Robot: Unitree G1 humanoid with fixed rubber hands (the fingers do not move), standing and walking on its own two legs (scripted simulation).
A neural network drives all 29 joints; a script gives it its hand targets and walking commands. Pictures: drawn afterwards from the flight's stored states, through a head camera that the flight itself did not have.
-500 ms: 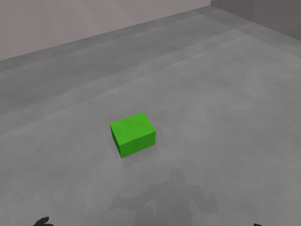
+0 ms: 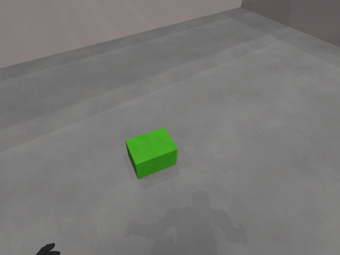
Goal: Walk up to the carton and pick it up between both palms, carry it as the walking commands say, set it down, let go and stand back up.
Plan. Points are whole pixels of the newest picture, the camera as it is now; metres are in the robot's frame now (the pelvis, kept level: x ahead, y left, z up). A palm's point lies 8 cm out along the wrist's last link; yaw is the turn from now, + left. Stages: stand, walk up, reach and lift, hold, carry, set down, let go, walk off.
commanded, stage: walk up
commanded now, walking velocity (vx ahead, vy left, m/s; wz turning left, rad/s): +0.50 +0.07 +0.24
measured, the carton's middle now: (151, 152) +0.87 +0.12 -0.69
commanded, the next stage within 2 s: none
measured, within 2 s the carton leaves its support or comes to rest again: neither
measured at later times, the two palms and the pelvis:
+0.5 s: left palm (35, 247) +0.18 +0.35 -0.14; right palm (244, 251) +0.17 -0.18 -0.11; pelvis +0.15 +0.08 +0.00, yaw +4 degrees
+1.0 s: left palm (81, 175) +0.37 +0.29 -0.12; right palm (235, 177) +0.40 -0.22 -0.16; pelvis +0.36 +0.03 +0.00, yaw +5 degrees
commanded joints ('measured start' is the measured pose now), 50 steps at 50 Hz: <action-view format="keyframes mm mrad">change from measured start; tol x32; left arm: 1 175 89 53 -50 11 8 -1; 50 218 -36 54 -1 21 -70 28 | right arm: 1 -162 -109 -32 -159 3 38 45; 12 -90 36 -16 -189 5 -6 89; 17 444 -261 -106 -77 -29 -55 14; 50 262 123 -44 7 -22 41 21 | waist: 1 134 69 39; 13 27 -231 59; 16 -168 298 -110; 36 -25 193 68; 40 102 -301 -356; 50 6 -135 -23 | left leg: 1 -456 79 -117 38 -516 15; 5 -560 86 -51 620 -116 -21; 14 93 40 145 135 -23 -28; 16 424 325 -263 -40 -271 17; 17 335 563 -656 -224 -441 124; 37 98 252 93 67 601 53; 40 -321 23 24 775 -418 1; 50 -330 106 2 728 -89 -33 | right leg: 1 163 -162 115 -81 -338 -53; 3 232 -476 521 -320 -449 -150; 13 -83 -231 21 -247 -91 -95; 18 -606 -128 92 797 -161 -24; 34 -353 -60 -80 183 192 3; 38 158 -44 -117 31 253 -30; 40 431 -538 521 -77 541 -190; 50 -78 -340 144 -174 330 -123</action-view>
